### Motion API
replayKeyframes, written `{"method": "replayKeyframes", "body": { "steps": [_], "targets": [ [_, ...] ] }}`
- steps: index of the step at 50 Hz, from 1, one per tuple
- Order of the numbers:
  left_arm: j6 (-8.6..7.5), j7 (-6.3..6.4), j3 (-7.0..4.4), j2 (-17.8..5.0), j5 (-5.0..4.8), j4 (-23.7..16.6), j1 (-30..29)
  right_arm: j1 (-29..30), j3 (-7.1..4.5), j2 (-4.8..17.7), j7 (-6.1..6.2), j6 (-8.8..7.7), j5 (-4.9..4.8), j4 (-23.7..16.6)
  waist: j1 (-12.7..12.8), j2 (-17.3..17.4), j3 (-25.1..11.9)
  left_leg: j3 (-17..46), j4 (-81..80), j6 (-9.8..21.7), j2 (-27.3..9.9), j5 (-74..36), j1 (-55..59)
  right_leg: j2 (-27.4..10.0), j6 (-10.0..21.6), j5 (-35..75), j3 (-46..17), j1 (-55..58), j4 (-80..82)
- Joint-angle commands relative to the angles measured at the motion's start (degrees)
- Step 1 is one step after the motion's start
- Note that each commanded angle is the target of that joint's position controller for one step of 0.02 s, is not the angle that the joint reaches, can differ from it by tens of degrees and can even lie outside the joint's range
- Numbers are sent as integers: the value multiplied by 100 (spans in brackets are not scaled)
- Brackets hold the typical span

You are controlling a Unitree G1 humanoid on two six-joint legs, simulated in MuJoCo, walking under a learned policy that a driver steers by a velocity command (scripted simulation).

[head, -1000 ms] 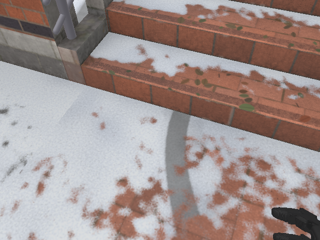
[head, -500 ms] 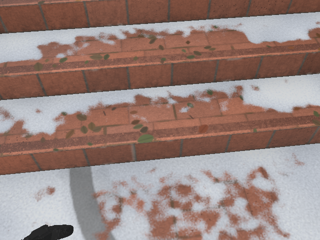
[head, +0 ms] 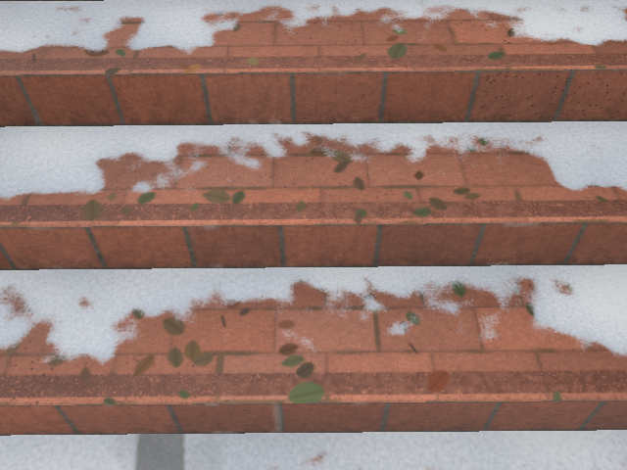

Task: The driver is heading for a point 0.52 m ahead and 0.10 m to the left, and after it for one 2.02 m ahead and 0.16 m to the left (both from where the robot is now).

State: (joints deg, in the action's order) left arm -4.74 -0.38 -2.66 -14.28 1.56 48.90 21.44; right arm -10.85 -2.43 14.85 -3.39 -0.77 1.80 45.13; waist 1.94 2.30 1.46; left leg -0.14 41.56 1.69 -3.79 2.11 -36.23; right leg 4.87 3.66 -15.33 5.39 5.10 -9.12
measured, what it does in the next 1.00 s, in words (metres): walks ahead: left foot, then right foot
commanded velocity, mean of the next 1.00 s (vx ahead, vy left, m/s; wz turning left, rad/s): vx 0.36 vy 0.00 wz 0.21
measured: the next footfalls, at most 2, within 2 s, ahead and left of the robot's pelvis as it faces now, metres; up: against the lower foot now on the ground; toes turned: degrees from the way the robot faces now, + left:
left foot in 0.12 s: +0.23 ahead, +0.11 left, +0.00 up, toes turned +7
right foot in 0.66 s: +0.46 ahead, -0.02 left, +0.00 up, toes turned +18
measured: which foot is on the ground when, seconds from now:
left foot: up 0.00-0.10, down 0.12-0.64, up 0.66-1.00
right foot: down 0.00-0.14, up 0.16-0.64, down 0.66-1.00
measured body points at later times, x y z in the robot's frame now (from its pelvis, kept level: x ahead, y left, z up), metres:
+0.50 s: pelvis +0.27 +0.06 +0.00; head +0.30 +0.07 +0.45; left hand +0.37 +0.33 -0.11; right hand +0.38 -0.21 -0.12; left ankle +0.19 +0.10 -0.74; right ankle +0.42 -0.06 -0.69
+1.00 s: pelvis +0.47 +0.07 +0.01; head +0.54 +0.06 +0.45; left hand +0.31 +0.27 -0.11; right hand +0.77 -0.03 -0.07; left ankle +0.51 +0.19 -0.48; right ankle +0.42 -0.04 -0.74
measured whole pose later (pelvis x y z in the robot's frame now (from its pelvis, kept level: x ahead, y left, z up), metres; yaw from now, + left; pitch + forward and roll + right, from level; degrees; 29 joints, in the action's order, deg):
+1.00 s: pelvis +0.47 +0.07 +0.01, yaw +10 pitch +4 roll +1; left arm -1.5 2.5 -0.4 -9.5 1.4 57.2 30.2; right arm 4.6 2.4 8.4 1.5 2.4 3.0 32.2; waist 5.4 2.6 4.3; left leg -3.5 106.4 0.3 0.1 30.7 -64.2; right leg 3.3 3.5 -14.0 -7.0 -7.3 -17.7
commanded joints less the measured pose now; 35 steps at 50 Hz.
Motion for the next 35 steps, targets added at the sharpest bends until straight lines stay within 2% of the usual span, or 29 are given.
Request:
{"method": "replayKeyframes", "body": {
  "steps": [1, 3, 4, 5, 6, 7, 8, 9, 10, 11, 12, 14, 16, 19, 20, 21, 22, 23, 25, 27, 28, 29, 30, 31, 32, 33, 34, 35],
  "targets": [
    [-68, 94, -159, -810, 3, -103, 142, 879, -27, 304, -43, -133, 17, -623, 143, -562, 491, -343, -582, 185, 100, 120, 82, -1742, 454, 2973, -100, -183, 17],
    [-44, 128, -171, -962, 18, -41, 92, 659, -57, 379, -13, -129, 15, -610, 3, -691, 254, -633, -756, 413, 431, 622, 560, -1779, 340, 4847, 91, 88, -729],
    [-13, 145, -185, -1061, 27, -19, 58, 333, -93, 459, 22, -133, 29, -544, -147, -775, -4, -771, -792, 558, 663, 946, 939, -1780, 291, 5822, 184, 202, -1379],
    [35, 161, -185, -1123, 24, -9, 29, -309, -153, 566, 63, -169, 67, -377, -436, -726, -397, -817, -1055, 727, 895, 1021, 1651, -1718, 230, 6160, 329, 121, -2408],
    [44, 191, -144, -1097, 19, -102, -55, -1235, -270, 827, 125, -220, 164, -129, -864, -507, -917, -379, -1256, 991, 695, 788, 3017, -1585, 90, 5323, 413, -717, -3769],
    [-22, 121, -14, -677, -145, -495, 77, -1879, -522, 1658, 221, -207, 204, -104, -955, 789, -1686, 2120, -1371, 1807, -919, 705, 4870, -840, -221, 2694, 646, -2798, -6158],
    [-53, 99, -47, -721, -17, -529, -101, -1600, -519, 1677, 207, -187, -29, -117, -745, 975, -1999, 4194, -2214, 2150, -1620, -242, 5275, -38, -269, -1356, -334, -3968, -7181],
    [-73, 48, -41, -780, 38, -597, -483, -1288, -513, 1587, 209, -157, -149, -113, -681, 293, -1415, 3340, -2253, 1978, -1394, 37, 4805, -516, -195, -853, -943, -4302, -7149],
    [-118, 14, 10, -719, -17, -626, -620, -986, -432, 1269, 230, -133, -151, -122, -540, -68, -718, 2740, -2419, 1791, -1235, -28, 4011, -773, -193, -442, -864, -4307, -6712],
    [-99, 12, 13, -694, 1, -623, -658, -772, -354, 1029, 248, -121, -151, -133, -348, -259, -293, 2307, -2601, 1559, -949, -368, 3398, -944, -221, -335, -820, -4101, -6185],
    [-1, 33, 29, -689, 97, -643, -640, -597, -294, 884, 265, -131, -189, -124, -166, -198, -125, 1950, -2718, 1418, -687, -747, 2956, -1023, -319, -319, -801, -3817, -5863],
    [176, 11, 67, -614, 175, -572, -414, -528, -283, 919, 255, -217, -180, -152, -40, -54, -263, 1600, -2768, 1428, -468, -1424, 2634, -993, -479, -258, -677, -3465, -5644],
    [246, -5, 94, -556, 167, -643, -537, -562, -311, 1040, 248, -275, -171, -117, 4, -48, -274, 1389, -2804, 1406, -288, -1693, 2472, -962, -627, -59, -569, -3493, -5186],
    [236, -19, 137, -503, 144, -909, -1295, -740, -333, 1082, 263, -253, -165, -35, -214, 87, -93, 1306, -2861, 1211, -37, -1371, 2430, -891, -767, 540, -443, -3635, -4102],
    [221, -20, 163, -450, 122, -930, -1385, -806, -345, 1062, 271, -241, -156, -18, -288, 197, -156, 1271, -2764, 1143, 10, -1327, 2501, -823, -787, 724, -416, -3559, -3891],
    [222, -3, 190, -394, 85, -926, -1448, -859, -349, 1039, 287, -218, -114, -3, -350, 348, -247, 1337, -2655, 1133, -15, -1161, 2647, -796, -790, 704, -394, -3566, -3863],
    [210, 8, 194, -437, 81, -968, -1569, -913, -345, 1008, 309, -198, -107, -26, -428, 305, -246, 1429, -2550, 1137, -43, -1291, 2734, -774, -771, 754, -402, -3608, -3745],
    [195, 40, 170, -508, 85, -1061, -1736, -1009, -343, 993, 339, -194, -37, -37, -515, 364, -314, 1862, -2423, 1244, -307, -1316, 3133, -798, -691, 549, -465, -3980, -4024],
    [138, 82, 168, -593, 98, -1278, -2084, -1214, -356, 1053, 420, -183, -12, -31, -607, 240, -274, 2421, -2285, 1451, -667, -1521, 3944, -881, -586, 92, -632, -4863, -4353],
    [62, 87, 192, -558, 107, -1410, -2169, -1324, -360, 1079, 510, -192, 23, 24, -566, 200, -102, 2563, -2040, 1464, -885, -2534, 4575, -915, -463, -385, -649, -5489, -4631],
    [27, 108, 206, -535, 98, -1410, -2099, -1342, -338, 1016, 554, -190, 31, 65, -537, 152, -73, 2344, -1779, 1326, -815, -3622, 4746, -874, -398, -530, -558, -5498, -4567],
    [-6, 128, 215, -526, 103, -1316, -1824, -1204, -294, 905, 565, -192, 32, 71, -380, 18, -188, 1892, -1327, 1078, -495, -5217, 4724, -650, -288, -670, -297, -5050, -4276],
    [-42, 132, 240, -445, 106, -1223, -1403, -898, -263, 873, 568, -199, 7, 31, -84, -19, -344, 1423, -823, 704, -69, -6650, 4195, -401, -132, -353, -61, -3756, -3241],
    [-51, 140, 167, -494, 29, -947, -725, -904, -289, 960, 560, -215, -86, 95, 187, 84, -694, 1506, -153, 496, 60, -6415, 4162, -341, -140, 1113, -209, -2596, -1885],
    [-68, 197, 88, -558, -76, -464, 344, -445, -323, 1048, 505, -239, -199, 54, 760, -194, -900, 1227, 932, 247, 402, -4964, 3594, -341, -167, 2949, -127, -1084, -432],
    [-60, 254, 57, -780, -87, -149, 677, -150, -235, 683, 461, -352, -204, -95, 774, -978, -577, 777, 2712, -37, 1168, 999, 1506, -1431, 235, 6292, -1075, 438, -535],
    [-65, 169, 63, -933, -103, 22, 984, -1159, -28, -22, 507, -404, -165, -34, -24, -1390, -808, 1077, 3639, -158, 1400, 3091, 353, -2574, 687, 10902, -2120, 1208, -1983],
    [-66, 71, -3, -963, -81, -3, 976, -1410, -70, 138, 533, -323, -130, 197, 43, -804, -1186, 1212, 4262, -216, 1382, 2768, 151, -2764, 1176, 10370, -2237, 1226, -1935]
  ]
}}
Keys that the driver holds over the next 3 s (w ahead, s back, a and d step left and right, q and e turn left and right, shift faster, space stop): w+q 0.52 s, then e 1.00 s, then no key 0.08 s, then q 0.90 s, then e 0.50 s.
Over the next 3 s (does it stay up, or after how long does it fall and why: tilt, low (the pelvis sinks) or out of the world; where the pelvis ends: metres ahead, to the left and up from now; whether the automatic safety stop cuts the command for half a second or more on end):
stays up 0.64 0.08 0.15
